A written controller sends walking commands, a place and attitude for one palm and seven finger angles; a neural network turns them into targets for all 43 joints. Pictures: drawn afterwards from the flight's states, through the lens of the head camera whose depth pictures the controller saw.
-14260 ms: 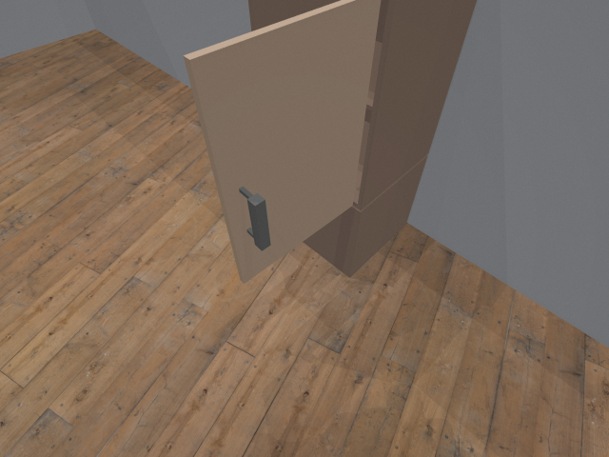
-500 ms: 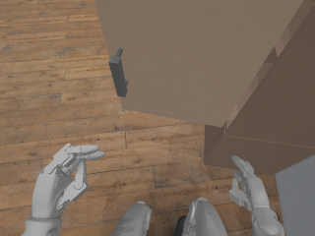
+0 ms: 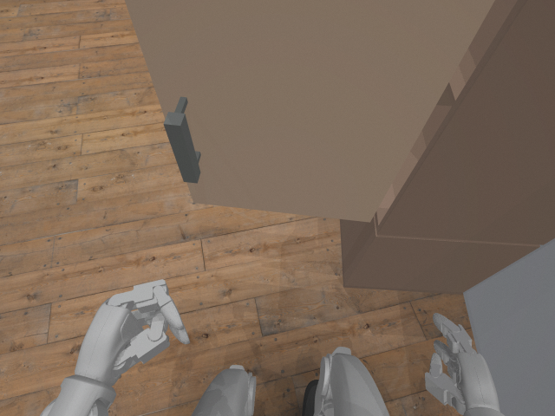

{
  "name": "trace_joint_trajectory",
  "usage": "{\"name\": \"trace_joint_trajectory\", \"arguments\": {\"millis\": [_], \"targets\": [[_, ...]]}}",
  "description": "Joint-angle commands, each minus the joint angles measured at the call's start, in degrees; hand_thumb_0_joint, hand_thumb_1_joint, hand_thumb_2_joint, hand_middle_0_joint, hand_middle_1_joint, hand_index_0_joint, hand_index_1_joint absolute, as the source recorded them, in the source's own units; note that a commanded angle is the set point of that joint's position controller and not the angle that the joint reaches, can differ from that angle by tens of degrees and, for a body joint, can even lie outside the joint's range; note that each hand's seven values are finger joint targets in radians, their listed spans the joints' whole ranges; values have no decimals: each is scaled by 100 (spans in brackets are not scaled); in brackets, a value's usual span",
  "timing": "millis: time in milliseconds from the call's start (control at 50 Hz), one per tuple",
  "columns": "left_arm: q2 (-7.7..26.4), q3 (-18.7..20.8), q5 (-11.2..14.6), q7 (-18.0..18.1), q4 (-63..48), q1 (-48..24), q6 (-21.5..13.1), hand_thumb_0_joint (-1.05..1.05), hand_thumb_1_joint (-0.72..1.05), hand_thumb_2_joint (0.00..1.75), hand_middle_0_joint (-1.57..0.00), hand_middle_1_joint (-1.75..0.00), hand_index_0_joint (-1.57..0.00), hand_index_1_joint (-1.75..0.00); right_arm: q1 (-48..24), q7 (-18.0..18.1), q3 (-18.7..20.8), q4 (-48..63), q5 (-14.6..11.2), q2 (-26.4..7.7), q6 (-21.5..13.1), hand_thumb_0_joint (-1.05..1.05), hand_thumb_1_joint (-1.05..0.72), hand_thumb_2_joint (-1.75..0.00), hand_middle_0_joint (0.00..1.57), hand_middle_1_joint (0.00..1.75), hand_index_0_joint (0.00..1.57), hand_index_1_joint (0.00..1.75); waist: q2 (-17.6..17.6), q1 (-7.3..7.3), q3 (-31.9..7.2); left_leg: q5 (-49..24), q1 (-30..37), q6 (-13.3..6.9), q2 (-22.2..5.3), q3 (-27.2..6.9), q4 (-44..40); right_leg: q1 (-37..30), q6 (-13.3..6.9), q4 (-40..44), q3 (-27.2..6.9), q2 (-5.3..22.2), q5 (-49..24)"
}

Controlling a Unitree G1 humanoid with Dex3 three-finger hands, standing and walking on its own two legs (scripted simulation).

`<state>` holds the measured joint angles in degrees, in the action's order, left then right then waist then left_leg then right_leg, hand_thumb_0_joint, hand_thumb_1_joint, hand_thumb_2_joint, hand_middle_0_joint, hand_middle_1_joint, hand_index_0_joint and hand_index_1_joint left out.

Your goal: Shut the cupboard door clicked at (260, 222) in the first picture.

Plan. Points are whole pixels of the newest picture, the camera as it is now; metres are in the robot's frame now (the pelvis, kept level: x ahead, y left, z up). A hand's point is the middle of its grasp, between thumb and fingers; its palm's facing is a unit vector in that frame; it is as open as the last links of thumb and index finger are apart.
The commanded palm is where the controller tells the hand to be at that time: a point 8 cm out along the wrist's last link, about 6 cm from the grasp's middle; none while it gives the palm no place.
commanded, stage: raise the hand and make a fist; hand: left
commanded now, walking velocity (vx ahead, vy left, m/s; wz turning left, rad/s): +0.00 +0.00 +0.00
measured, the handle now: (187, 141) +0.53 +0.19 +0.02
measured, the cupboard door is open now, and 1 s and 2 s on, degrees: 87 87 87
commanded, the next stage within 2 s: bring the fist close to the handle in 0.80 s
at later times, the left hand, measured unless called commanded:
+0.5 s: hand (127, 305) +0.24 +0.19 +0.06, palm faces -0.02 -1.00 -0.05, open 3.1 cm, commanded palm +0.21 +0.24 +0.05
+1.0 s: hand (138, 316) +0.24 +0.19 +0.04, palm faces -0.09 -1.00 -0.03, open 3.2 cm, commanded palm +0.24 +0.24 +0.05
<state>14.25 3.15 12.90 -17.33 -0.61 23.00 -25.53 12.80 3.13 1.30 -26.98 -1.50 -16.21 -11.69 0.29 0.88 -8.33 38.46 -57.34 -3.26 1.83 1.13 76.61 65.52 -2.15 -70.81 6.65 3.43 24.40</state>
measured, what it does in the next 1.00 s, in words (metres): stands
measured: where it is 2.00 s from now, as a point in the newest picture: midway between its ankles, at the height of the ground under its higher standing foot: outside the picture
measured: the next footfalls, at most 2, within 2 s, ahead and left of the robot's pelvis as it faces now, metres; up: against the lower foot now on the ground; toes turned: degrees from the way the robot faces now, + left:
none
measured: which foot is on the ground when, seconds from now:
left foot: down 0.00-1.00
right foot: down 0.00-1.00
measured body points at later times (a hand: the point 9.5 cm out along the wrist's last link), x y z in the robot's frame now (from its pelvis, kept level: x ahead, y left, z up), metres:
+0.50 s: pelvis +0.02 +0.00 +0.01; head +0.11 +0.01 +0.45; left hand +0.24 +0.25 +0.06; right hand +0.21 -0.23 -0.07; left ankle -0.01 +0.08 -0.62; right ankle +0.09 -0.11 -0.62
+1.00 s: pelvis +0.01 +0.01 +0.01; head +0.10 +0.02 +0.45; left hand +0.23 +0.24 +0.05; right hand +0.20 -0.23 -0.07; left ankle -0.01 +0.08 -0.62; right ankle +0.09 -0.11 -0.62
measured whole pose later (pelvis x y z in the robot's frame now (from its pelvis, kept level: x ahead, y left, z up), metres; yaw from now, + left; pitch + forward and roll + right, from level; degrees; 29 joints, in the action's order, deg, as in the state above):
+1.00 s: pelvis +0.01 +0.01 +0.01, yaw +0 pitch +20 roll -3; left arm 14.9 7.4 15.7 -17.9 0.7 20.2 -24.3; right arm 13.1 2.7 -1.0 -25.7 -1.0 -14.3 -9.7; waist 1.2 0.0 -9.2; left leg 38.6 -56.5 -3.6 1.9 0.4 75.5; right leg 64.1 -1.5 -69.2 7.2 3.3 24.6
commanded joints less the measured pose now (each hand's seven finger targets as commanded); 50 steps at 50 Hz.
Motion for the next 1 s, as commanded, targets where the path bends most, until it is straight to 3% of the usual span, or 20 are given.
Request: {"name": "trace_joint_trajectory", "arguments": {"millis": [0,20,80,120,160,220,240,280,320,400,480,520,540,620,640,740,820,880,920,980], "targets": [[728,1211,502,420,-1942,359,-437,0,90,90,-123,-142,-123,-142,-102,-12,218,1054,-4,-434,-174,0,-90,-90,20,30,20,30,497,-419,-2002,-2494,417,413,5,-425,-1737,-2736,-13,773,-398,-243,-794],[751,1274,510,522,-1908,345,-432,0,90,90,-124,-144,-124,-144,-119,-22,187,1053,20,-405,-119,0,-90,-90,20,30,20,30,512,-420,-1959,-2673,395,412,6,-413,-1676,-2754,-44,725,-389,-282,-981],[235,711,346,538,-1363,371,-384,0,90,90,-130,-150,-130,-150,-73,-87,202,966,49,-435,-29,0,-90,-90,20,30,20,30,234,-102,-1463,-2512,240,438,-47,-425,-1571,-2348,29,745,-307,-276,-933],[76,286,162,326,-855,171,-262,0,90,90,-130,-150,-130,-150,-52,-87,176,959,45,-545,21,0,-90,-90,20,30,20,30,-104,174,-984,-2137,60,360,-83,-491,-1513,-1992,29,841,-286,-304,-615],[223,157,66,58,-752,-117,-172,0,90,90,-130,-150,-130,-150,-29,-73,191,1007,3,-641,-19,0,-90,-90,20,30,20,30,-78,237,-903,-1753,5,351,-86,-517,-1512,-1829,47,937,-348,-275,-292],[712,589,163,-169,-960,-472,-143,0,90,90,-130,-150,-130,-150,-1,-13,165,1038,-5,-675,-75,0,-90,-90,20,30,20,30,63,115,-1208,-1902,82,341,-59,-512,-1488,-2088,-12,908,-417,-285,-425],[863,865,252,-186,-1193,-502,-178,0,90,90,-130,-150,-130,-150,17,-5,169,1050,-2,-637,-86,0,-90,-90,20,30,20,30,132,-6,-1652,-2105,181,348,-47,-486,-1466,-2315,-1,846,-442,-266,-622],[962,1196,435,-122,-1534,-449,-324,0,90,90,-130,-150,-130,-150,-33,3,160,1053,6,-549,-109,0,-90,-90,20,30,20,30,226,-172,-2021,-2456,297,389,-33,-453,-1472,-2639,-6,766,-464,-257,-954],[1072,1471,567,8,-1654,-359,-425,0,90,90,-130,-150,-130,-150,-69,-7,131,1028,33,-484,-105,0,-90,-90,20,30,20,30,373,-309,-2090,-2746,305,442,-25,-451,-1471,-2787,-57,659,-447,-291,-1215],[493,1009,545,41,-1073,-45,-378,0,90,90,-130,-150,-130,-150,-55,-67,151,906,22,-470,-51,0,-90,-90,20,30,20,30,118,-84,-1677,-2504,102,404,-38,-402,-1422,-2521,35,763,-412,-258,-1041],[440,679,395,-248,-638,-64,-33,0,90,90,-130,-150,-130,-150,-40,-68,189,955,-44,-601,-20,0,-90,-90,20,30,20,30,-132,64,-1418,-2133,-89,324,-39,-418,-1443,-2385,61,942,-470,-231,-656],[628,772,430,-313,-785,-233,19,0,90,90,-130,-150,-130,-150,-67,-34,188,997,-56,-627,-44,0,-90,-90,20,30,20,30,-152,59,-1436,-2022,-109,288,-39,-418,-1439,-2457,33,1006,-546,-229,-491],[752,933,465,-310,-1012,-294,-25,0,90,90,-130,-150,-130,-150,-57,-25,195,1016,-54,-609,-63,0,-90,-90,20,30,20,30,23,-18,-1691,-2083,-54,285,-23,-392,-1429,-2585,40,998,-606,-204,-569],[1028,1370,588,-4,-1528,-300,-369,0,90,90,-130,-150,-130,-150,-84,-14,171,1016,5,-525,-101,0,-90,-90,20,30,20,30,273,-222,-1878,-2396,124,380,-23,-422,-1511,-2670,-33,796,-497,-268,-803],[869,1293,585,57,-1541,-213,-450,0,90,90,-130,-150,-130,-150,-84,-33,161,992,15,-485,-101,0,-90,-90,20,30,20,30,365,-243,-1877,-2479,187,422,-20,-431,-1556,-2638,-35,756,-455,-259,-871],[447,824,406,79,-755,-33,-397,0,90,90,-130,-150,-130,-150,-73,-71,174,939,3,-571,-5,0,-90,-90,20,30,20,30,73,13,-1240,-1871,-50,378,-45,-445,-1543,-2093,17,882,-383,-268,-245],[640,748,359,-136,-817,-254,-150,0,90,90,-130,-150,-130,-150,-52,-52,169,1025,-29,-668,-10,0,-90,-90,20,30,20,30,156,60,-1280,-1773,12,361,-35,-503,-1604,-2090,-2,944,-398,-277,-158],[806,986,436,-134,-1295,-293,-226,0,90,90,-130,-150,-130,-150,-39,-31,177,1053,-36,-620,-52,0,-90,-90,20,30,20,30,225,-52,-1719,-2083,236,378,-38,-506,-1615,-2325,14,898,-401,-265,-459],[853,983,487,-24,-1413,-1086,-363,0,90,90,-130,-150,-130,-150,-34,13,121,944,20,-634,-73,0,-90,-90,20,30,20,30,261,74,-1563,-2067,166,398,-47,-548,-1491,-2121,-5,771,-361,-307,-445],[622,885,428,158,-969,-1355,-509,0,90,90,-130,-150,-130,-150,-15,14,103,793,49,-614,-103,0,-90,-90,20,30,20,30,226,111,-1424,-1826,19,425,-44,-572,-1431,-1822,18,698,-328,-288,-203]]}}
